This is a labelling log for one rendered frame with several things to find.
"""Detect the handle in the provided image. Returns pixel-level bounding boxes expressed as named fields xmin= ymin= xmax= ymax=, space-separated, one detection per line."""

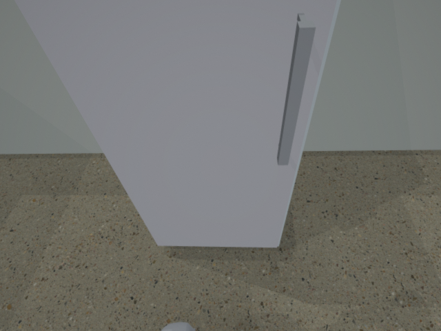
xmin=277 ymin=13 xmax=316 ymax=166

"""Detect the fridge door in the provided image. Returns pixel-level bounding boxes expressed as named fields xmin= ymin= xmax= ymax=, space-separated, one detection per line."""
xmin=15 ymin=0 xmax=337 ymax=248

